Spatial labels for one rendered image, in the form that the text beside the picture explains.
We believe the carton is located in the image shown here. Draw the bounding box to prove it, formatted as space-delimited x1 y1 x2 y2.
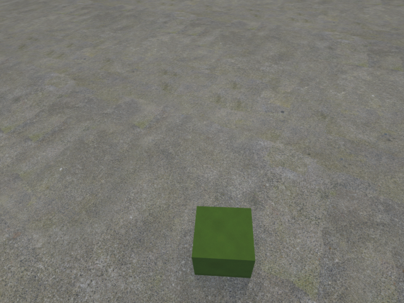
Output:
192 206 255 278

